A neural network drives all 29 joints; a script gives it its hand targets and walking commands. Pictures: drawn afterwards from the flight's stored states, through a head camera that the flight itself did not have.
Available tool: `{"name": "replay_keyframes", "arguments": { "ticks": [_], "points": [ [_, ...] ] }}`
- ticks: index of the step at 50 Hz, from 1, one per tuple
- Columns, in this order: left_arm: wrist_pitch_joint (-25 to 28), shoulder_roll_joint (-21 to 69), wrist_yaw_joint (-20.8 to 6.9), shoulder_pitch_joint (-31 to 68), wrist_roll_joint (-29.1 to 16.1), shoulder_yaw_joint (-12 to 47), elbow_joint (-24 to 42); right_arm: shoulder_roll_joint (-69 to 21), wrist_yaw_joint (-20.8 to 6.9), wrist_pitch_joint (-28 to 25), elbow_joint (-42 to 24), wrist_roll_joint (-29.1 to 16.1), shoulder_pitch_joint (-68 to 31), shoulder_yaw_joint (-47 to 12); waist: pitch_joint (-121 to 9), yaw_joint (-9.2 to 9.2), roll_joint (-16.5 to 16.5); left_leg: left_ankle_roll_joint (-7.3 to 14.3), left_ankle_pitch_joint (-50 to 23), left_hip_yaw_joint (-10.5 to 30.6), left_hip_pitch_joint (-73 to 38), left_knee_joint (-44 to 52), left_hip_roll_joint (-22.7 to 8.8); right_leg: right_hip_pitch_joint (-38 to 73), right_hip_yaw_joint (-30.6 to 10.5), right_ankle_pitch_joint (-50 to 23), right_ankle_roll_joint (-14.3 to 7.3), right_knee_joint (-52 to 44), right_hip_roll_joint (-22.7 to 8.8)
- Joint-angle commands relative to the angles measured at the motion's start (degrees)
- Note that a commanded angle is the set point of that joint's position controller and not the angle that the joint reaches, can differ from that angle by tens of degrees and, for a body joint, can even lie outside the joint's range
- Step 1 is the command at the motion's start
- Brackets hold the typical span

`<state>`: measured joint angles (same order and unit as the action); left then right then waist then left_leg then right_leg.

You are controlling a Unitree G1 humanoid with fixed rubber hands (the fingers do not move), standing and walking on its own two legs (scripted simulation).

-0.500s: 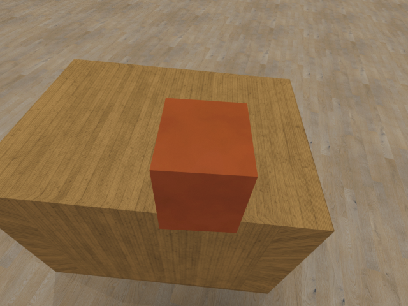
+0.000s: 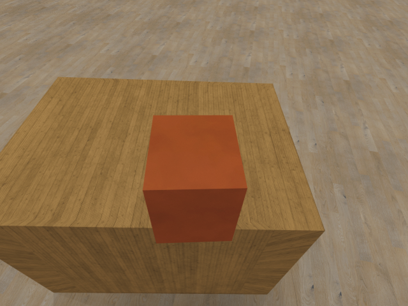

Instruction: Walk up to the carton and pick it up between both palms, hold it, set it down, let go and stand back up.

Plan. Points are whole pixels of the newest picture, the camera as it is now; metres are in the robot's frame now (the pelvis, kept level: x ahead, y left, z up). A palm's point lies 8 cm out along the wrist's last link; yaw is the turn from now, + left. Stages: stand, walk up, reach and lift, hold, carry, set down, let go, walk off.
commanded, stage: walk up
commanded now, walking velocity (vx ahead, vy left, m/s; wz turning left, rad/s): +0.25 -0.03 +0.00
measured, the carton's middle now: (193, 180) +0.40 +0.00 -0.01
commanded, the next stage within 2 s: none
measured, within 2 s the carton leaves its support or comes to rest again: neither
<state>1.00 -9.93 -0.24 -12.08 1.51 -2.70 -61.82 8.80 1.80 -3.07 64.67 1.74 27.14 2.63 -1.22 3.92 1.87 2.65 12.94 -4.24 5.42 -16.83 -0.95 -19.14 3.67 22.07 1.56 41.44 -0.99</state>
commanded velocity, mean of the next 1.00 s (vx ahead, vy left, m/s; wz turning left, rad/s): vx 0.02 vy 0.03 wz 0.00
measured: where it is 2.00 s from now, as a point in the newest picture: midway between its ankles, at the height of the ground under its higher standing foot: outside the picture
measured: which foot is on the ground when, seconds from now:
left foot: down 0.00-1.00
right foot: up 0.00-0.10, down 0.12-1.00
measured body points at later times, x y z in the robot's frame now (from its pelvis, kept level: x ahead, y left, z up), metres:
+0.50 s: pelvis +0.07 -0.04 -0.01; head +0.08 -0.04 +0.44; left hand +0.08 +0.18 -0.17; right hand +0.07 -0.25 -0.17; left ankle +0.05 +0.08 -0.75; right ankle +0.07 -0.16 -0.75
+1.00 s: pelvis +0.07 -0.01 -0.01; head +0.08 -0.02 +0.44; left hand +0.09 +0.22 -0.17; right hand +0.08 -0.24 -0.18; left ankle +0.05 +0.08 -0.75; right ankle +0.07 -0.16 -0.75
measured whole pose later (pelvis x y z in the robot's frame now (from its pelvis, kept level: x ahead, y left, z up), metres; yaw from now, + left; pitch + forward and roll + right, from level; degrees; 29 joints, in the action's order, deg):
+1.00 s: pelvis +0.07 -0.01 -0.01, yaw +0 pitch -1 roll +1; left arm -0.4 -8.9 3.0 -14.6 1.6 -2.0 -60.5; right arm 9.0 3.0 0.6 62.8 1.1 15.7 2.7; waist 2.0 -1.2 0.2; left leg 2.7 16.2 -4.9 8.8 -26.1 1.9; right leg -11.2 4.0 15.4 3.3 28.3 -6.1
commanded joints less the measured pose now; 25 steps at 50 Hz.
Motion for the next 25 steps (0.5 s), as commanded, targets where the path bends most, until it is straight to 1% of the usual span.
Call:
{"name": "replay_keyframes", "arguments": {
  "ticks": [1, 2, 3, 4, 5, 6, 7, 8, 9, 10, 11, 12, 13, 14, 15, 16, 17, 18, 19, 20, 21, 22, 23, 24, 25],
  "points": [
    [1.25, -0.09, -0.26, 1.98, -0.49, -0.04, 2.98, 7.89, 0.11, -1.18, -0.87, 0.06, 1.49, 1.03, 7.27, -1.99, 5.03, 5.44, 3.66, 14.13, -1.98, 7.63, -14.47, -6.64, 0.70, -1.88, 0.14, -6.81, -0.63],
    [1.62, -0.01, -0.49, 2.90, -0.49, 0.08, 3.99, 6.67, 0.20, -1.03, 0.11, -0.46, 1.79, 0.78, 5.61, -2.68, 7.26, 3.99, 0.06, 8.35, -0.74, 5.44, -10.65, -2.19, 2.35, -4.02, -0.37, -11.24, -0.14],
    [1.72, 0.37, -0.50, 1.44, -0.45, -0.30, 4.33, 5.49, 0.28, -0.34, 1.58, -0.68, 2.85, 0.47, 5.52, -3.87, 10.41, 3.18, 0.36, 5.08, 6.19, 3.09, -8.50, 5.42, 4.32, -7.54, 0.02, -13.60, 1.05],
    [2.02, -1.85, 0.02, -3.63, -0.56, -0.86, 3.46, 5.34, 0.15, 0.02, 2.03, -0.66, 1.86, 0.57, 3.77, -6.48, 12.07, 2.72, 0.26, 2.74, 10.52, -1.16, -6.84, 14.03, 4.94, -11.41, -0.25, -17.57, 0.80],
    [2.50, -3.39, 0.62, -5.53, -0.17, -1.02, 2.53, 3.98, -0.10, 0.11, 1.71, -1.17, 3.88, 0.22, 2.05, -7.14, 7.13, 1.24, 3.30, 1.82, 17.23, -6.19, -4.97, 23.29, 1.43, -14.77, -0.95, -17.22, -2.54],
    [2.43, -4.43, 1.19, -7.88, 0.03, -0.70, 0.69, 1.65, 0.01, -0.41, 1.12, -1.16, 1.96, -0.68, 3.35, -7.30, 0.21, -0.91, -2.51, 2.39, 20.42, -8.44, -4.71, 26.30, -2.76, -22.65, -1.78, -19.49, -6.43],
    [2.50, -6.56, 2.04, -13.08, -0.21, -0.91, -0.53, -1.06, -0.49, -0.55, -1.19, -1.60, 0.90, -1.87, 2.39, -8.08, -15.05, -2.90, 9.93, 1.14, 21.49, -16.35, -3.76, 25.43, -12.91, -31.04, -4.15, -23.27, -15.85],
    [2.19, -6.29, 2.61, -12.55, -0.20, 0.37, -0.56, 0.26, -0.34, 0.24, -1.51, -2.04, -1.66, -1.35, 3.99, -7.53, -12.83, -3.67, 16.45, 0.30, 18.72, -20.41, -2.90, 19.76, -14.82, -46.14, -6.61, -23.15, -19.71],
    [1.44, -5.07, 2.73, -10.14, -0.70, 0.94, 0.08, 0.45, -0.04, 1.80, -1.25, -2.19, 0.70, -0.92, 0.44, -5.67, -13.29, -2.94, 19.06, 0.25, 12.00, -22.33, -2.39, 14.57, -15.79, -44.95, -10.89, -21.79, -20.65],
    [1.19, -4.00, 2.46, -6.61, -0.48, 1.48, 1.70, 0.50, 0.22, 2.99, -0.17, -2.05, 2.39, -0.95, 3.09, -4.53, -12.26, -3.27, 17.95, 0.95, 11.45, -23.12, -3.11, 10.09, -14.66, -35.67, -10.91, -23.99, -19.18],
    [1.06, -2.88, 2.65, -3.88, -0.41, 2.18, 2.70, 1.32, 0.17, 3.55, 0.03, -1.62, 2.33, -0.48, 4.64, -3.49, -10.38, -2.94, 18.13, 1.82, 11.87, -22.70, -2.52, 9.83, -11.81, -35.47, -9.96, -24.24, -16.02],
    [0.86, -4.13, 2.82, -2.39, -0.34, 2.28, 3.29, 0.97, -0.09, 4.09, 0.42, -1.39, 2.68, -0.49, 6.56, -1.99, -8.03, -2.83, 16.36, 2.48, 11.14, -21.91, -2.89, 6.78, -11.33, -31.74, -9.42, -24.91, -15.67],
    [1.07, -2.95, 2.83, -2.56, -0.48, 2.39, 4.10, 0.49, 0.01, 4.18, 1.07, -1.00, 4.30, -0.43, 5.16, -1.24, -6.34, -2.26, 11.54, 2.65, 8.96, -19.64, -2.44, 6.65, -12.79, -30.05, -8.95, -24.78, -15.96],
    [1.11, -4.03, 2.69, -2.02, -0.85, 1.65, 3.66, -0.62, 0.00, 4.17, 1.35, -0.64, 4.07, -0.95, 4.42, -0.80, -7.22, -2.07, 6.49, 2.89, 6.04, -16.06, -3.12, 4.73, -10.66, -27.48, -8.16, -24.60, -14.23],
    [1.15, -3.57, 2.66, -1.78, -0.92, 1.66, 3.29, -1.06, 0.14, 4.05, 0.86, -0.51, 3.35, -1.32, 4.68, -0.49, -7.01, -2.35, 2.97, 2.81, 5.51, -13.92, -3.10, 6.02, -9.12, -28.85, -7.87, -24.06, -13.17],
    [1.04, -4.40, 2.47, -1.92, -0.82, 1.40, 3.30, 0.33, 0.34, 3.77, 0.75, -0.90, 3.79, -0.96, 1.85, -0.48, -10.73, -2.96, -1.69, 2.13, 3.15, -8.62, -2.43, 6.41, -8.18, -27.34, -7.04, -22.81, -11.99],
    [0.76, -3.99, 2.27, -0.80, -1.27, 1.22, 3.31, 0.49, 0.23, 3.27, 0.97, -0.53, 3.82, -1.53, 2.63, -0.53, -11.06, -3.01, -7.28, 3.51, 0.47, -6.55, -4.06, 3.05, -5.83, -20.20, -5.86, -22.48, -9.76],
    [0.44, -1.37, 2.04, -2.23, -1.65, 1.98, 2.66, 1.59, 0.07, 2.87, 0.28, -0.55, 1.58, -1.07, 3.21, -1.25, -8.66, -2.93, -7.67, 5.26, -1.28, -4.40, -5.28, 1.70, -3.94, -10.51, -4.05, -23.30, -6.19],
    [0.05, 0.10, 1.86, -2.71, -1.15, 1.98, 2.29, 3.35, 0.02, 2.70, -0.41, -0.51, -1.58, -0.88, 5.87, -2.84, -4.71, -3.13, -5.30, 5.76, 1.18, -3.52, -6.02, 0.42, -4.68, -5.30, -3.05, -24.75, -5.48],
    [-0.30, 0.36, 1.80, -3.77, -1.04, 2.17, 1.85, 3.64, -0.04, 3.00, -0.12, -0.36, -3.07, -0.80, 9.12, -3.68, -0.83, -2.99, -1.48, 6.07, 6.99, -2.62, -5.78, 4.28, -3.24, -5.73, -2.06, -25.11, -4.17],
    [-0.33, -1.36, 1.96, -5.09, -0.91, 1.77, 1.17, 3.18, 0.01, 2.90, -0.14, -0.78, -4.39, -0.79, 9.17, -3.62, 0.45, -2.84, -1.79, 5.77, 6.48, -1.53, -5.02, 5.52, -3.52, -7.91, -2.06, -24.11, -4.74],
    [-0.17, -1.93, 2.02, -6.05, -0.89, 1.64, 0.35, 2.99, 0.13, 2.39, -0.65, -0.91, -4.55, -1.15, 9.07, -3.35, 2.37, -2.13, -6.40, 6.81, 5.96, -0.87, -6.12, 8.04, -3.97, -13.34, -2.65, -22.34, -5.47],
    [0.16, -2.57, 1.98, -6.78, -0.69, 1.23, 0.06, 1.47, 0.35, 2.02, -0.18, -1.22, -4.70, -1.27, 7.23, -3.72, 1.30, -1.74, -11.27, 6.42, 4.09, -1.14, -6.48, 9.10, -3.74, -17.90, -2.59, -21.81, -5.97],
    [0.44, -2.81, 1.89, -8.16, -1.04, 1.29, -0.50, 2.23, 0.37, 1.72, -0.82, -1.16, -4.84, -1.20, 5.57, -4.23, 1.38, -1.56, -12.42, 5.80, 2.51, -1.61, -6.34, 9.13, -3.75, -18.59, -2.52, -22.01, -5.89],
    [0.55, -2.03, 1.82, -8.64, -0.85, 1.40, -0.88, 3.05, 0.44, 1.54, -0.37, -1.18, -5.35, -1.02, 5.60, -4.52, 3.13, -1.50, -13.27, 5.63, 3.32, -1.23, -5.96, 10.04, -3.66, -18.99, -2.37, -21.59, -5.89]
  ]
}}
